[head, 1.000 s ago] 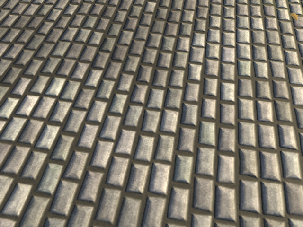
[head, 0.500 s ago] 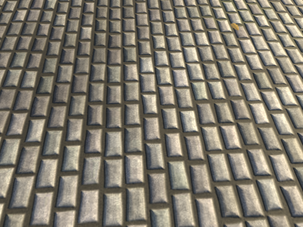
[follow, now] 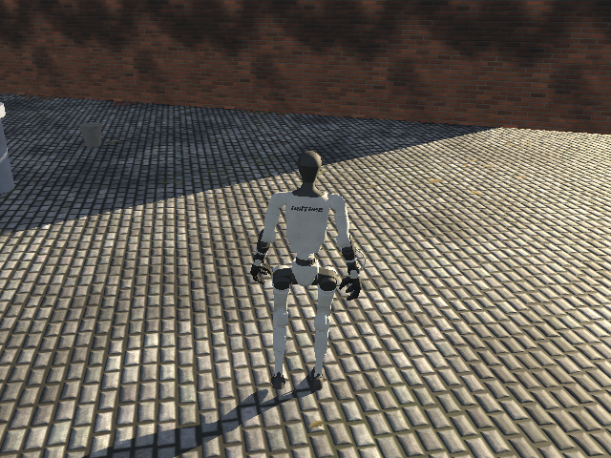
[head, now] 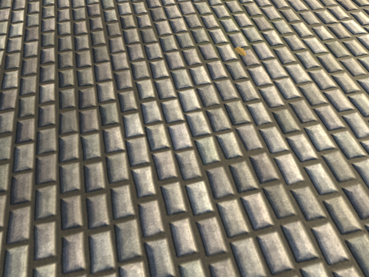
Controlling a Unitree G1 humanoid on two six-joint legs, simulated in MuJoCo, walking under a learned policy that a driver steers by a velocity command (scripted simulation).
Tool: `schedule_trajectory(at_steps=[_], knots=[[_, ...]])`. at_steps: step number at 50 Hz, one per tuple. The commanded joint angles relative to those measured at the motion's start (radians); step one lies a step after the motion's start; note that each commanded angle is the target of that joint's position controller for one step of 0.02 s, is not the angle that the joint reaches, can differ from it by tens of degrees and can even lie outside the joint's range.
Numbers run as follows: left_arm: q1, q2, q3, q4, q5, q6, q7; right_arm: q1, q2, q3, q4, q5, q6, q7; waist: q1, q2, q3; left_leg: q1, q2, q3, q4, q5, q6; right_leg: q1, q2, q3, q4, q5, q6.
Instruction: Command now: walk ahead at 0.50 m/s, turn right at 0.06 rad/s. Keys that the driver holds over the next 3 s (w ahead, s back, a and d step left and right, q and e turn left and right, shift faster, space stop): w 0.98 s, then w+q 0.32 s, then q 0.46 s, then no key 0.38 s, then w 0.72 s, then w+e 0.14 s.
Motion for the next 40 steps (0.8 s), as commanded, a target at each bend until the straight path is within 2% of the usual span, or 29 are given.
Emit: schedule_trajectory(at_steps=[1,3,8,11,15,17,18,19,20,21,22,23,24,25,26,27,29,32,36,40], knots=[[0.083,0.101,0.026,-0.005,-0.010,-0.025,0.007,0.054,-0.069,-0.018,-0.038,-0.017,0.011,0.011,0.008,-0.112,-0.030,-0.169,0.054,-0.038,0.008,0.070,-0.011,0.158,-0.252,0.275,-0.287,0.170,-0.120],[0.115,0.116,0.032,0.023,-0.019,-0.036,0.008,0.004,-0.063,-0.020,-0.051,-0.021,0.020,0.019,0.002,-0.091,-0.008,-0.216,0.062,-0.028,-0.028,0.123,-0.028,0.165,-0.240,0.232,-0.319,0.208,-0.133],[0.194,0.112,0.031,0.074,-0.020,-0.037,0.007,-0.190,-0.052,-0.013,-0.108,-0.016,0.022,0.022,0.038,-0.073,0.042,-0.315,0.072,-0.005,-0.220,0.286,-0.055,0.215,-0.213,0.161,-0.351,0.257,-0.128],[0.241,0.121,0.031,0.103,-0.017,-0.037,0.008,-0.290,-0.041,-0.002,-0.138,-0.012,0.018,0.022,0.065,-0.077,0.059,-0.291,0.049,0.021,-0.353,0.350,-0.045,0.250,-0.212,0.131,-0.345,0.317,-0.119],[0.290,0.134,0.031,0.144,-0.007,-0.032,0.019,-0.371,-0.056,-0.001,-0.171,-0.011,0.011,0.018,0.081,-0.079,0.079,-0.276,0.020,0.037,-0.462,0.321,-0.003,0.359,-0.247,0.126,-0.304,0.414,-0.109],[0.275,0.146,0.033,0.155,-0.004,-0.029,0.025,-0.351,-0.065,-0.005,-0.171,-0.012,0.004,0.013,0.058,-0.082,0.070,-0.212,-0.007,0.050,-0.504,0.254,0.029,0.396,-0.259,0.113,-0.243,0.559,-0.095],[0.259,0.155,0.035,0.158,-0.002,-0.029,0.027,-0.300,-0.074,-0.010,-0.156,-0.012,0.000,0.007,0.031,-0.090,0.041,-0.128,-0.037,0.064,-0.523,0.214,0.047,0.402,-0.255,0.100,-0.174,0.706,-0.082],[0.245,0.164,0.037,0.161,0.000,-0.025,0.027,-0.193,-0.089,-0.020,-0.122,-0.014,-0.006,-0.002,-0.016,-0.088,-0.017,0.001,-0.073,0.078,-0.554,0.193,0.068,0.398,-0.239,0.083,-0.041,0.821,-0.068],[0.232,0.158,0.034,0.160,-0.004,-0.022,0.027,-0.018,-0.114,-0.034,-0.062,-0.024,-0.016,-0.012,-0.088,-0.057,-0.113,0.227,-0.074,0.071,-0.604,0.236,0.096,0.319,-0.195,0.045,0.163,0.777,-0.048],[0.248,0.110,0.018,0.126,-0.022,-0.025,0.024,0.149,-0.203,-0.058,-0.028,-0.047,-0.023,-0.025,-0.133,0.048,-0.243,0.515,0.147,-0.185,-0.620,0.149,0.159,0.074,-0.128,0.003,0.476,0.440,-0.021],[0.356,0.038,0.010,0.124,-0.038,-0.025,0.016,0.171,-0.286,-0.079,-0.018,-0.042,-0.017,-0.019,-0.072,0.258,-0.334,0.696,0.387,-0.669,-0.750,0.143,0.284,-0.237,0.070,0.023,0.796,-0.342,0.008],[0.270,0.123,0.032,0.125,-0.012,-0.020,0.020,0.079,-0.228,-0.069,-0.028,-0.002,-0.009,-0.012,-0.054,0.097,-0.241,0.600,0.336,-0.659,-0.792,0.082,0.257,-0.317,0.011,0.159,0.865,-0.312,-0.012],[0.203,0.117,0.034,0.104,-0.013,-0.025,0.014,-0.023,-0.164,-0.052,-0.043,0.005,-0.010,-0.010,-0.018,0.047,-0.101,0.452,0.307,-0.498,-0.813,0.094,0.231,-0.339,-0.038,0.147,0.836,-0.218,-0.016],[0.167,0.097,0.029,0.100,-0.013,-0.028,0.011,-0.071,-0.108,-0.037,-0.045,0.000,-0.016,-0.007,0.003,0.008,-0.044,0.349,0.259,-0.398,-0.852,0.168,0.201,-0.312,-0.075,0.136,0.775,-0.156,-0.015],[0.164,0.084,0.029,0.103,-0.003,-0.019,0.008,-0.084,-0.085,-0.029,-0.035,0.002,-0.022,-0.009,0.027,0.026,-0.013,0.281,0.218,-0.321,-0.874,0.236,0.174,-0.273,-0.098,0.128,0.727,-0.131,-0.006],[0.184,0.070,0.025,0.111,0.008,-0.005,0.002,-0.087,-0.062,-0.022,-0.021,0.003,-0.027,-0.011,0.051,0.043,-0.011,0.229,0.186,-0.259,-0.896,0.279,0.156,-0.223,-0.111,0.123,0.693,-0.117,0.006],[0.176,0.049,0.023,0.110,0.012,0.012,-0.009,-0.038,-0.072,-0.023,0.007,0.006,-0.044,-0.011,0.060,0.041,-0.016,0.208,0.173,-0.208,-0.919,0.367,0.164,-0.209,-0.114,0.101,0.662,-0.097,0.024],[0.060,0.047,0.020,0.074,0.013,0.023,-0.018,0.012,-0.097,-0.028,0.037,0.010,-0.051,-0.012,0.050,0.032,0.030,0.220,0.158,-0.156,-0.971,0.356,0.171,-0.310,-0.143,0.073,0.562,-0.004,0.053],[-0.104,0.034,0.010,0.022,0.004,0.019,-0.022,0.068,-0.087,-0.023,0.065,0.010,-0.049,-0.011,0.013,0.034,0.062,0.259,0.123,-0.091,-0.981,0.419,0.152,-0.346,-0.141,0.036,0.339,0.126,0.076],[-0.214,0.032,0.002,-0.012,-0.001,0.015,-0.019,0.131,-0.095,-0.022,0.094,0.005,-0.047,-0.016,-0.022,0.044,0.066,0.340,0.136,-0.066,-0.953,0.506,0.145,-0.314,-0.108,0.005,0.188,0.174,0.064]])
Next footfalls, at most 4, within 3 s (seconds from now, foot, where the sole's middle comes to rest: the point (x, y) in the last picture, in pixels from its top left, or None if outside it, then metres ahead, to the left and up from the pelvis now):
0.40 left None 0.38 0.12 -0.78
0.94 right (215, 225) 0.67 -0.07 -0.78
1.48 left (166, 174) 0.92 0.12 -0.78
2.08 right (207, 164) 0.96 -0.06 -0.78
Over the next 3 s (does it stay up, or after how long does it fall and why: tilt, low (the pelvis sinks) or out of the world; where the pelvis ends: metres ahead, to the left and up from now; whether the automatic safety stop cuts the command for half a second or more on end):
stays up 1.14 0.17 -0.02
